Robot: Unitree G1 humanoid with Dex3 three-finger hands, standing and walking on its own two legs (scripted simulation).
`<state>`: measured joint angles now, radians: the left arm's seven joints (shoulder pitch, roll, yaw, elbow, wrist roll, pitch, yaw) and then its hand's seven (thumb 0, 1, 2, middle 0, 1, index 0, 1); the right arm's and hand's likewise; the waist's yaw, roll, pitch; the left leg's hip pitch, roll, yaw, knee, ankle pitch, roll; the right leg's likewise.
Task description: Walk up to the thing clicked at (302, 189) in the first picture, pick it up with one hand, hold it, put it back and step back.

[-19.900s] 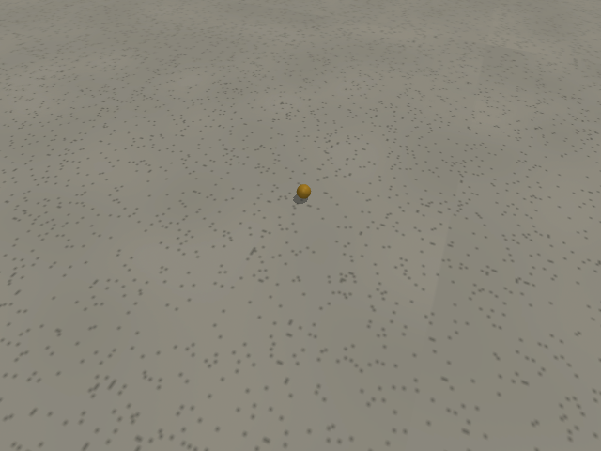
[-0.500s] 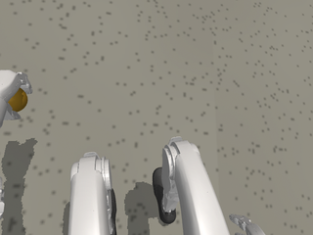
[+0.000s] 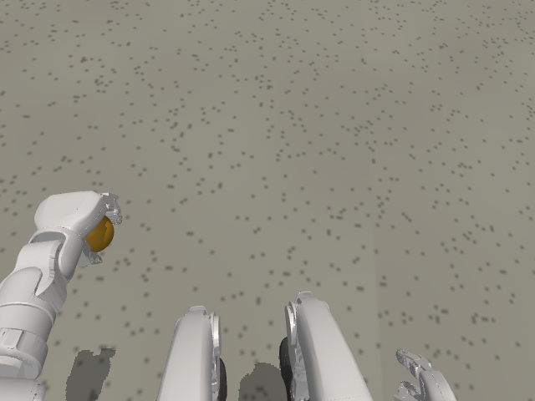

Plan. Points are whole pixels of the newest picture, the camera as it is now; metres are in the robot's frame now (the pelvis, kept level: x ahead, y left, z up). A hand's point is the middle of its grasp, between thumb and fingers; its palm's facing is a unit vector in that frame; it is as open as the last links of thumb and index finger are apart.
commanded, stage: lift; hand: left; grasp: from above
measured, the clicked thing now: (90, 232) +0.40 +0.26 -0.10
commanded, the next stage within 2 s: hold in 0.74 s
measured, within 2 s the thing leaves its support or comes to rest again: neither
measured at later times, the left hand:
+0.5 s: hand (71, 201) +0.38 +0.22 +0.07, palm faces -0.44 -0.08 -0.89, open 8.7 cm
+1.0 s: hand (53, 164) +0.40 +0.21 +0.13, palm faces -0.45 -0.06 -0.89, open 8.7 cm
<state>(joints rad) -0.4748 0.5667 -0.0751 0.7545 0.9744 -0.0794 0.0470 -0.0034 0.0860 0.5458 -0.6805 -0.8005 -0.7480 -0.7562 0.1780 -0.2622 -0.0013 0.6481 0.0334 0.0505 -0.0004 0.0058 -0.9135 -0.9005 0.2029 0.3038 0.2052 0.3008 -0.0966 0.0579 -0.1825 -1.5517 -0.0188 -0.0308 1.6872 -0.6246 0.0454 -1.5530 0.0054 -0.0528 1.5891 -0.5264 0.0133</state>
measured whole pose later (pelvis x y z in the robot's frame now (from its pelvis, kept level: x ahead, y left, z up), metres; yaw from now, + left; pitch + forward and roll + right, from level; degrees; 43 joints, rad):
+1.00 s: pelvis +0.08 -0.01 +0.19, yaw +0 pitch +10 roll -1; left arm -0.32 0.39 -0.22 0.80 0.97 0.01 0.10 0.01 0.13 0.53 -0.61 -0.86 -0.70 -0.78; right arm 0.24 -0.26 -0.04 0.74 0.06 0.01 -0.05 0.01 -0.91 -0.90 0.20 0.30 0.20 0.30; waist -0.03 0.05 -0.09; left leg -0.52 -0.01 0.01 0.75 -0.39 0.02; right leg -0.56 0.03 0.01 0.72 -0.32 0.00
